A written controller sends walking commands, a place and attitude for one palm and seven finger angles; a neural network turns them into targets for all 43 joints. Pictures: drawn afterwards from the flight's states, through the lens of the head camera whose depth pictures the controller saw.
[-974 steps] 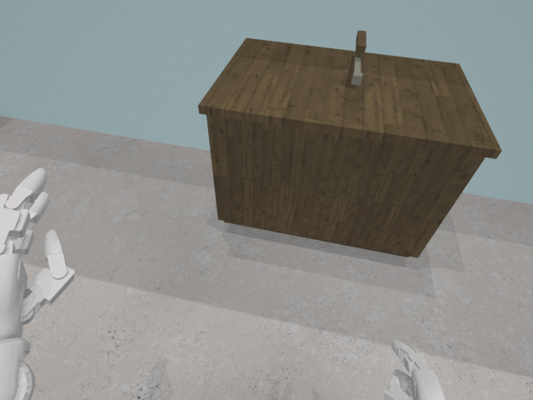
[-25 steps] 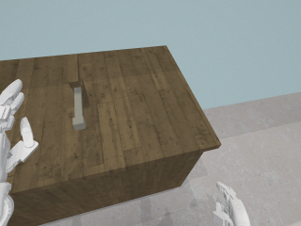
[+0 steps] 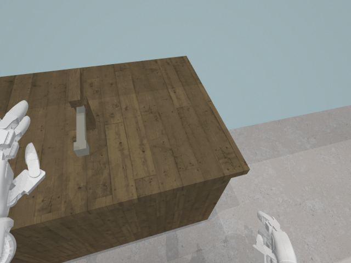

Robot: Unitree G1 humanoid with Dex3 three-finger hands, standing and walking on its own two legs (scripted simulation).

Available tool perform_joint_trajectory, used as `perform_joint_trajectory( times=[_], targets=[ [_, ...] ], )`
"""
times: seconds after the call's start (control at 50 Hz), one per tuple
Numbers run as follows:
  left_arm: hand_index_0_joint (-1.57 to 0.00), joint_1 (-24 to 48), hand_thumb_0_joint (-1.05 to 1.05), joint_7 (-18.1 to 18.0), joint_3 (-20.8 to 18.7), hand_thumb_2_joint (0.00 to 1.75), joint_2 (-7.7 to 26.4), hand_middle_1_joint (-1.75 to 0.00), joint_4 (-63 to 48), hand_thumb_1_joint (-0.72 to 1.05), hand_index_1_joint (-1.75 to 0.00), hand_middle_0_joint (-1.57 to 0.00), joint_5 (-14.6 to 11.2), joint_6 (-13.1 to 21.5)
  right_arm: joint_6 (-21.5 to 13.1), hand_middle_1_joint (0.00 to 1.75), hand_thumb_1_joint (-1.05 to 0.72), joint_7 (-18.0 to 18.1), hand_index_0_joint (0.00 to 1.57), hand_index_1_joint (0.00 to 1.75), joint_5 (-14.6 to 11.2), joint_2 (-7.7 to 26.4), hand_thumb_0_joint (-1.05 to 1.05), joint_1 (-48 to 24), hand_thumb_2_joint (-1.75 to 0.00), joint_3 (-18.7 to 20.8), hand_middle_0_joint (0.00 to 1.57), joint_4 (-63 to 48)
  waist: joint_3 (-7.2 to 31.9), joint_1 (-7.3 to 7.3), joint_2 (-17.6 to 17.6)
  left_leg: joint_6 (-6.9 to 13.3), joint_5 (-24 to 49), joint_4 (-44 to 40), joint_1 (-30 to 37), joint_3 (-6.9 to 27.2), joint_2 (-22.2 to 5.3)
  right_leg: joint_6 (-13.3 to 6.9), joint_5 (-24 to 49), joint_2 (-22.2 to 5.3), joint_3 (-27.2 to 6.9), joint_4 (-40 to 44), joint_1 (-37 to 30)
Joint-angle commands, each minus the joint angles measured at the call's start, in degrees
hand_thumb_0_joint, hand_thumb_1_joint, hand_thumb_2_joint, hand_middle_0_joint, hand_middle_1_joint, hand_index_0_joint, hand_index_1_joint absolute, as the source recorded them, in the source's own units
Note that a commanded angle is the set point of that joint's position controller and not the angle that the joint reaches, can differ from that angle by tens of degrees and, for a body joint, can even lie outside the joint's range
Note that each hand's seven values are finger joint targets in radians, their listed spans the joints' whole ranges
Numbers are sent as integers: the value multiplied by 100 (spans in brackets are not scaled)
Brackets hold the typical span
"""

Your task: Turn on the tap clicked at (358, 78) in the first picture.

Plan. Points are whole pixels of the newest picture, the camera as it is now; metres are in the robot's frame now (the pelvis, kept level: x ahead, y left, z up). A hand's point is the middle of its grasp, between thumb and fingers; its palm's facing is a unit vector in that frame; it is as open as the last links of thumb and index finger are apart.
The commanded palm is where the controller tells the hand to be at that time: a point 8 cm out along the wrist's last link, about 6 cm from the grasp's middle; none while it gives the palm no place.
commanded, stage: come to a stop and stand still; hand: left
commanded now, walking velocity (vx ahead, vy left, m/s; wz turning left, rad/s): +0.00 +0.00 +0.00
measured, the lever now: (81, 148) +0.35 +0.27 +0.03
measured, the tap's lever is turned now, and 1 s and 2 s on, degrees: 0 0 0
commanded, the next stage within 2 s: look again from close up in 0.82 s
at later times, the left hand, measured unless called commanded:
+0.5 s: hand (37, 162) +0.23 +0.26 +0.16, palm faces +0.34 -0.84 -0.43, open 7.4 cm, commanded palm +0.17 +0.29 +0.17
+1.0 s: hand (27, 170) +0.22 +0.27 +0.16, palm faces +0.35 -0.86 -0.38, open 7.4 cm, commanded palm +0.16 +0.30 +0.17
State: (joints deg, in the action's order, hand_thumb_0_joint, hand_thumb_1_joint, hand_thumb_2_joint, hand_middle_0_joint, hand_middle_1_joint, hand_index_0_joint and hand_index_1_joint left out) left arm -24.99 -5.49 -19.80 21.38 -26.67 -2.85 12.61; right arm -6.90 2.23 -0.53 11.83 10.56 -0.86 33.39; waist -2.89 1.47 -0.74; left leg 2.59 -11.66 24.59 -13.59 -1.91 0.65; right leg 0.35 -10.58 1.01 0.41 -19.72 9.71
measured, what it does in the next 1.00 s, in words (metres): stands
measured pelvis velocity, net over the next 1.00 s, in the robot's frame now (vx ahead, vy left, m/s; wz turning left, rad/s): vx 0.00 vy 0.02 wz -0.01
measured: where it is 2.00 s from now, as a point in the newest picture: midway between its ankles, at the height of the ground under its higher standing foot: outside the picture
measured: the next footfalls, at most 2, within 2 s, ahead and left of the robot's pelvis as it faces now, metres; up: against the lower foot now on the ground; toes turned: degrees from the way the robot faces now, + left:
none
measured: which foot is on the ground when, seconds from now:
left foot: down 0.00-1.00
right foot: down 0.00-1.00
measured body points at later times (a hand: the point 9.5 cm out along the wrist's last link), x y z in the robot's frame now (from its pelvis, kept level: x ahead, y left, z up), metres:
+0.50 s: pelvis +0.00 +0.01 +0.00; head +0.05 +0.04 +0.44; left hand +0.21 +0.30 +0.18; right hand +0.17 -0.22 -0.09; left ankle +0.01 +0.08 -0.74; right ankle +0.00 -0.13 -0.74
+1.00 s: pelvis +0.00 +0.02 +0.00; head +0.02 +0.05 +0.45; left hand +0.20 +0.31 +0.18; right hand +0.18 -0.20 -0.07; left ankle +0.01 +0.08 -0.74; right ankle +0.00 -0.13 -0.74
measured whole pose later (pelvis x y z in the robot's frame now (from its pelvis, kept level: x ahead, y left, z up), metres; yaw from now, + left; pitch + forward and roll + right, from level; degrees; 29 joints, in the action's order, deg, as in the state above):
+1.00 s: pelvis +0.00 +0.02 +0.00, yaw -1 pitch +0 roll -2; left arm -22.7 -3.7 -20.8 22.3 -26.0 -2.3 14.0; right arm -6.7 1.5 -0.4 10.9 11.1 -2.4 32.3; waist -2.7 2.3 -2.1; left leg 4.0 -12.3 25.7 -13.9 -3.2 1.6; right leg 1.7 -11.0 -0.1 -0.7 -21.0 10.3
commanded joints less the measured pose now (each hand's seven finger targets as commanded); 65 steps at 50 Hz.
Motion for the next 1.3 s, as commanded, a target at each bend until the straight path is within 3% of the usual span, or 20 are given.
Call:
perform_joint_trajectory(
  times=[0.0,0.02,0.06,0.1,0.14,0.18,0.2,0.22,0.3,0.32,0.34,0.4,0.52,0.6,0.62,0.7,0.72,0.8,0.92,1.28],
  targets=[
    [-20,4681,0,-15,-2516,90,3290,-30,-203,90,-30,-20,441,661,-371,30,-90,-40,20,30,-17,476,0,-316,-90,260,20,-318,396,9,1236,-125,738,291,279,487,-816,-518,198,-1047,-300,-101,1165],
    [-20,3099,0,166,-1385,90,1783,-30,332,90,-30,-20,263,568,-409,30,-90,-155,20,30,99,647,0,-59,-90,419,20,-574,1060,44,1316,-294,760,14,644,411,-503,-540,391,-531,-371,-501,466],
    [-20,1400,0,297,-648,90,942,-30,-35,90,-30,-20,41,525,-440,30,-90,-324,20,30,-98,725,0,-48,-90,485,20,-833,1418,119,916,-133,857,43,862,252,-466,-262,833,-491,-573,-382,154],
    [-20,153,0,311,-294,90,482,-30,-456,90,-30,-20,-60,451,-407,30,-90,-487,20,30,-180,655,0,-161,-90,446,20,-933,1518,177,442,-79,1111,-56,936,250,-518,-178,1066,-447,-464,-449,-5],
    [-20,139,0,237,-482,90,865,-30,-842,90,-30,-20,-34,368,-357,30,-90,-457,20,30,-161,709,0,-249,-90,405,20,-1033,1095,137,-271,-109,632,-172,523,273,-563,-123,816,-449,-441,-230,-31],
    [-20,238,0,145,-901,90,1202,-30,-776,90,-30,-20,-24,377,-354,30,-90,-321,20,30,-123,719,0,-342,-90,372,20,-1030,792,99,-604,-147,146,-277,284,322,-526,-148,395,-450,-477,-73,101],
    [-20,318,0,57,-1346,90,1607,-30,-861,90,-30,-20,16,391,-323,30,-90,-253,20,30,-116,725,0,-452,-90,332,20,-1006,771,106,-378,-153,152,-369,319,319,-542,-152,332,-414,-432,-124,158],
    [-20,343,0,86,-1228,90,1373,-30,-744,90,-30,-20,-38,440,-306,30,-90,-193,20,30,-81,665,0,-405,-90,292,20,-1041,736,68,-390,-125,34,-415,156,387,-547,-143,239,-435,-351,-133,77],
    [-20,891,0,56,-1475,90,1731,-30,-1550,90,-30,-20,-30,619,-392,30,-90,-72,20,30,-59,631,0,-462,-90,226,20,-1061,1019,43,692,-79,424,-283,432,355,-547,-184,689,-455,-442,-334,-55],
    [-20,846,0,84,-1199,90,1398,-30,-1479,90,-30,-20,-59,650,-420,30,-90,-65,20,30,-29,617,0,-371,-90,216,20,-1047,1066,42,782,-75,480,-289,397,392,-562,-187,687,-450,-360,-341,-118],
    [-20,802,0,73,-1186,90,1429,-30,-1592,90,-30,-20,-43,652,-466,30,-90,-74,20,30,-38,616,0,-305,-90,227,20,-1049,1178,47,980,-83,761,-222,520,369,-571,-194,874,-443,-352,-396,-195],
    [-20,514,0,65,-1044,90,1250,-30,-1541,90,-30,-20,-19,612,-557,30,-90,-115,20,30,-41,623,0,-300,-90,221,20,-963,1281,49,688,-125,1427,-55,809,364,-559,-176,1223,-415,-289,-387,-138],
    [-20,383,0,89,-698,90,876,-30,-890,90,-30,-20,7,534,-430,30,-90,-106,20,30,-2,702,0,-222,-90,255,20,-841,1012,14,363,-175,1222,-226,663,410,-646,-136,1054,-397,-243,-207,73],
    [-20,533,0,70,-885,90,1131,-30,-1028,90,-30,-20,28,492,-362,30,-90,-61,20,30,-34,670,0,-374,-90,233,20,-915,1025,16,336,-212,1227,-284,684,419,-623,-144,1138,-398,-272,-188,33],
    [-20,509,0,98,-696,90,927,-30,-911,90,-30,-20,-6,497,-322,30,-90,-52,20,30,0,683,0,-317,-90,222,20,-924,1035,10,251,-187,1211,-299,601,422,-635,-135,1114,-396,-211,-149,-4],
    [-20,640,0,59,-865,90,1203,-30,-1323,90,-30,-20,19,489,-308,30,-90,-36,20,30,-21,652,0,-434,-90,204,20,-996,1081,19,595,-195,1098,-322,590,410,-604,-156,1136,-403,-241,-153,-108],
    [-20,597,0,83,-655,90,960,-30,-1205,90,-30,-20,-13,494,-290,30,-90,-35,20,30,5,657,0,-369,-90,195,20,-1002,1070,5,498,-177,1012,-352,536,431,-609,-152,1071,-399,-212,-122,-107],
    [-20,620,0,46,-797,90,1130,-30,-1242,90,-30,-20,14,471,-307,30,-90,-26,20,30,-19,663,0,-404,-90,203,20,-998,1032,11,596,-224,957,-395,572,442,-618,-159,1020,-375,-224,-116,-80],
    [-20,609,0,72,-551,90,888,-30,-1018,90,-30,-20,-5,468,-268,30,-90,-20,20,30,6,688,0,-359,-90,187,20,-985,961,-1,488,-227,735,-504,471,509,-628,-144,840,-376,-166,-20,-69],
    [-20,502,0,20,-638,90,967,-30,-1067,90,-30,-20,41,476,-323,30,-90,-13,20,30,-40,706,0,-288,-90,269,20,-953,872,-19,496,-162,45,-594,299,564,-621,-162,519,-382,-246,31,-116]
  ],
)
